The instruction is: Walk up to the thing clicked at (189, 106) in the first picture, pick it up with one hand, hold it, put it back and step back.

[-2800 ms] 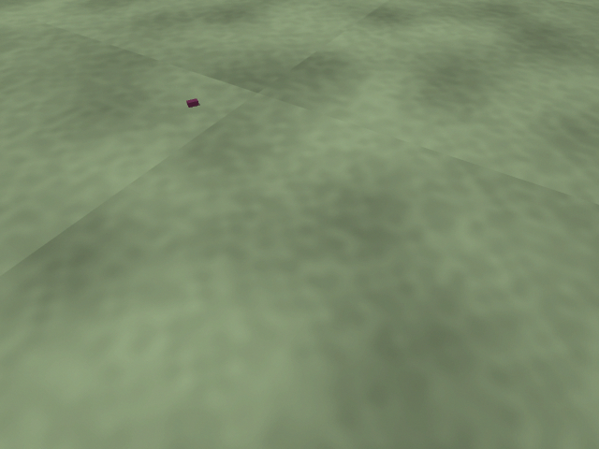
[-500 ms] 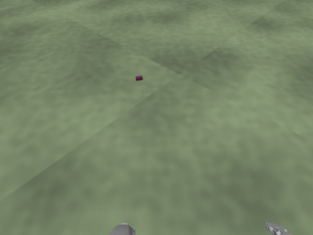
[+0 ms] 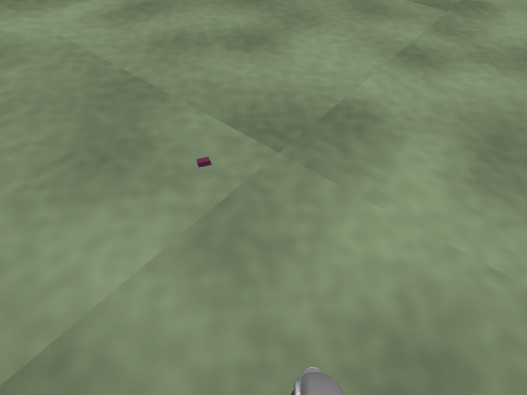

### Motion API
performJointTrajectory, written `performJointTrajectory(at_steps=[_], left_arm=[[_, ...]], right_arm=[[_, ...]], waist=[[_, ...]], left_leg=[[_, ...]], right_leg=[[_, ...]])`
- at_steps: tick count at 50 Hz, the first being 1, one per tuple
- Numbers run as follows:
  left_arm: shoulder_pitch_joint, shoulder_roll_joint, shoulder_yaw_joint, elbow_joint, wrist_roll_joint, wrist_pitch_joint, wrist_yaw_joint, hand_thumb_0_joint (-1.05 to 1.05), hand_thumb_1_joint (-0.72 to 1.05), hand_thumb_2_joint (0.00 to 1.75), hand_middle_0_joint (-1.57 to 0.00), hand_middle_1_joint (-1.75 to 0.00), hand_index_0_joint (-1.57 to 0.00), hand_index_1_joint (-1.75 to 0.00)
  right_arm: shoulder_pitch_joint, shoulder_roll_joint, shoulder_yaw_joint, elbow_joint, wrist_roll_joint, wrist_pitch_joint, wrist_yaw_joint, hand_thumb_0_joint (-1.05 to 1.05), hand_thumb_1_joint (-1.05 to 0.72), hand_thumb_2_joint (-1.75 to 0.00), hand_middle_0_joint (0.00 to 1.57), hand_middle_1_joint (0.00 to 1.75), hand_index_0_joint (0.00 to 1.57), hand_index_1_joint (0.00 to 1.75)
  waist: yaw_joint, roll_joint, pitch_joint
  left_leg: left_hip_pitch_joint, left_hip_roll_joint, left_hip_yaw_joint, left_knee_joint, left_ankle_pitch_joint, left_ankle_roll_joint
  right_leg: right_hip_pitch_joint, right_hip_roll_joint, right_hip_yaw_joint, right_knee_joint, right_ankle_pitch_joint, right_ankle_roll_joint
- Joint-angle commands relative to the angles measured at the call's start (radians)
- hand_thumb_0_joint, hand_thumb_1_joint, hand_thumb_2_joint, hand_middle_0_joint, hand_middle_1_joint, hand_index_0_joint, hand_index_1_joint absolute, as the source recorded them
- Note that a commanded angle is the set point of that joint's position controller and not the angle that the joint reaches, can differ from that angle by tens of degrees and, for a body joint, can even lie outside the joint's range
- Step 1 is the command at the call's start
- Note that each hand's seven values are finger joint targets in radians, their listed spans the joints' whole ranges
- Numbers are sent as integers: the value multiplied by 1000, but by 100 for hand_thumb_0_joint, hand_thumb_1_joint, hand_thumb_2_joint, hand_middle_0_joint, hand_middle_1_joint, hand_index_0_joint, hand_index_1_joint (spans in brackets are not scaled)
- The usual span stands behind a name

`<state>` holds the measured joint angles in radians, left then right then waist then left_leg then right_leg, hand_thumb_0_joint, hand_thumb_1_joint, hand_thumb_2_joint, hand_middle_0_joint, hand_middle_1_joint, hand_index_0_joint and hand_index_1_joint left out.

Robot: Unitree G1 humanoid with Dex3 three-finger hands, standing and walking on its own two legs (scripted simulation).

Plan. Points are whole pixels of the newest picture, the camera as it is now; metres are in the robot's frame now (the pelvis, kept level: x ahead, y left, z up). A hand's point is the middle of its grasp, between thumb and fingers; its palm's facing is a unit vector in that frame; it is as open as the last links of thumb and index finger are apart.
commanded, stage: walk up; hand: left
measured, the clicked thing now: (203, 162) +1.43 +0.25 -0.76
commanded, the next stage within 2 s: none
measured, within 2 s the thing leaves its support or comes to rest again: neither
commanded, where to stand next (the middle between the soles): +1.08 -0.03 m, yaw +2 degrees
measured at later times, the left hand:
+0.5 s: hand (139, 322) +0.29 +0.22 -0.13, palm faces +0.03 -0.92 -0.39, open 7.4 cm
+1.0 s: hand (156, 217) +0.54 +0.23 -0.14, palm faces -0.04 -0.94 -0.35, open 7.4 cm
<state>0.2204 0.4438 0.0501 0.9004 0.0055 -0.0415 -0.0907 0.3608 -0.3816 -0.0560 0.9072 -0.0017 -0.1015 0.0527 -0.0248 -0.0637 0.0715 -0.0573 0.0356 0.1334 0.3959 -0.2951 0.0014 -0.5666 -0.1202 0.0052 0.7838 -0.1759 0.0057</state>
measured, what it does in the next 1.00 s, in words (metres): walks ahead: right foot, then left foot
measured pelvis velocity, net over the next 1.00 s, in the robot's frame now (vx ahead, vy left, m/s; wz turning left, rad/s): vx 0.47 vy -0.04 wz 0.00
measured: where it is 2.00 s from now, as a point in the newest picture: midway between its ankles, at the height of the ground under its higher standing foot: (261, 248)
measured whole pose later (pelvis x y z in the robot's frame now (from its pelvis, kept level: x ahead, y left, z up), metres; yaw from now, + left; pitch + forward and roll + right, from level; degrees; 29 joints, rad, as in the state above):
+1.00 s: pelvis +0.47 -0.04 +0.00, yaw +0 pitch -4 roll +1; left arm 0.26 0.43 0.06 0.90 0.01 -0.03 -0.07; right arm 0.33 -0.39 -0.05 0.86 -0.01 -0.09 0.05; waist -0.02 -0.05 0.07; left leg -0.08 0.01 0.10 0.42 -0.28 0.03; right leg -0.51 -0.12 0.01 0.76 -0.19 0.01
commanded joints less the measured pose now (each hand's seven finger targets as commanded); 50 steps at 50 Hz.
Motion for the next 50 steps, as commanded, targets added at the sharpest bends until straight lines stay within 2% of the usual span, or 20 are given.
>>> performJointTrajectory(at_steps=[1,4,6,7,8,9,10,12,15,22,27,31,32,33,34,35,37,39,45,50], left_arm=[[-106,137,46,-98,2,-31,-10,0,90,90,-20,-30,-20,-30],[-68,152,59,-66,2,-31,-2,0,90,90,-20,-30,-20,-30],[93,201,87,-12,2,-44,13,0,90,90,-20,-30,-20,-30],[202,262,112,4,7,-53,27,0,90,90,-20,-30,-20,-30],[216,336,128,-12,10,-59,37,0,90,90,-20,-30,-20,-30],[191,351,125,-11,-9,-54,41,0,90,90,-20,-30,-20,-30],[154,329,120,-31,-20,-52,47,0,90,90,-20,-30,-20,-30],[74,256,91,-44,-22,-59,59,0,90,90,-20,-30,-20,-30],[45,198,73,-48,-20,-71,61,0,90,90,-20,-30,-20,-30],[43,220,83,-103,6,-84,56,0,90,90,-20,-30,-20,-30],[100,223,81,-94,4,-74,59,0,90,90,-20,-30,-20,-30],[88,216,70,-112,0,-58,69,0,90,90,-20,-30,-20,-30],[142,161,47,-119,-4,-54,70,0,90,90,-20,-30,-20,-30],[212,84,28,-126,-21,-51,69,0,90,90,-20,-30,-20,-30],[190,185,56,-105,-21,-40,80,0,90,90,-20,-30,-20,-30],[134,227,51,-97,-7,-38,84,0,90,90,-20,-30,-20,-30],[115,203,44,-87,-13,-45,73,0,90,90,-20,-30,-20,-30],[166,175,40,-62,-20,-33,60,0,90,90,-20,-30,-20,-30],[80,148,47,-81,-1,-16,26,0,90,90,-20,-30,-20,-30],[-14,146,59,-85,3,-29,9,0,90,90,-20,-30,-20,-30]], right_arm=[[-78,-297,-79,-103,3,-30,-15,0,-90,-90,20,30,20,30],[-69,-304,-87,-103,-1,-15,-27,0,-90,-90,20,30,20,30],[-41,-257,-71,-101,-11,-9,-32,0,-90,-90,20,30,20,30],[33,-202,-48,-94,-11,-8,-29,0,-90,-90,20,30,20,30],[98,-145,-24,-108,4,-5,-24,0,-90,-90,20,30,20,30],[40,-265,-51,-87,2,3,-35,0,-90,-90,20,30,20,30],[-13,-290,-55,-78,0,5,-42,0,-90,-90,20,30,20,30],[-32,-245,-53,-50,22,13,-36,0,-90,-90,20,30,20,30],[12,-212,-46,-36,12,31,-15,0,-90,-90,20,30,20,30],[-162,-211,-64,-103,-10,48,20,0,-90,-90,20,30,20,30],[-251,-182,-55,-130,-17,25,30,0,-90,-90,20,30,20,30],[-55,-235,-81,-68,-34,12,14,0,-90,-90,20,30,20,30],[71,-289,-104,-40,-51,7,2,0,-90,-90,20,30,20,30],[112,-362,-125,-64,-58,3,-12,0,-90,-90,20,30,20,30],[105,-377,-129,-75,-20,5,-15,0,-90,-90,20,30,20,30],[77,-353,-130,-79,-1,9,-19,0,-90,-90,20,30,20,30],[-5,-290,-91,-108,9,7,-32,0,-90,-90,20,30,20,30],[-33,-259,-72,-108,20,-4,-35,0,-90,-90,20,30,20,30],[-78,-281,-78,-133,2,-17,-27,0,-90,-90,20,30,20,30],[-84,-293,-77,-130,0,-15,-17,0,-90,-90,20,30,20,30]], waist=[[2,198,-12],[25,180,-60],[107,20,-165],[147,-136,-244],[121,-309,-243],[140,-219,-198],[132,-147,-145],[72,-50,-38],[27,-89,-20],[53,-31,52],[82,-34,0],[-21,114,-115],[-72,239,-198],[-61,446,-269],[-76,329,-270],[-70,239,-210],[-29,124,-124],[13,154,-68],[13,212,49],[9,206,62]], left_leg=[[-103,200,-106,-149,240,169],[-93,237,-138,-51,207,159],[-149,156,-77,304,318,111],[-273,73,-28,564,211,81],[-503,-40,-48,758,-194,35],[-604,-30,-108,842,-225,31],[-620,18,-155,888,-178,28],[-505,44,-245,813,-42,41],[-428,35,-203,689,71,37],[-513,59,-183,400,170,-13],[-401,67,-134,176,234,19],[-72,-8,-74,88,144,74],[143,51,-174,75,31,129],[335,292,-575,30,-36,206],[357,384,-843,-80,-98,304],[293,389,-794,-88,-57,307],[100,296,-488,-82,268,211],[-24,235,-319,-95,394,158],[-157,227,-231,-208,81,233],[-220,202,-208,-197,-68,200]], right_leg=[[155,13,-44,-182,143,-19],[270,25,-53,-186,91,-37],[531,58,-39,-250,14,-65],[695,-9,76,-315,-181,-78],[809,-256,506,-453,-265,-147],[791,-314,678,-531,-249,-233],[722,-311,633,-529,-166,-256],[491,-194,318,-506,94,-141],[392,-83,112,-509,257,-97],[371,-119,57,-629,-89,-159],[477,-131,15,-504,152,-162],[420,-69,-51,-173,298,-147],[259,-13,-78,84,226,-111],[-1,114,-98,321,-216,-53],[-110,156,-13,418,-384,-62],[-135,98,54,456,-346,-68],[-30,66,132,415,-220,-55],[45,49,102,338,-164,-37],[29,-9,13,76,-57,11],[153,-5,-8,-142,66,-11]])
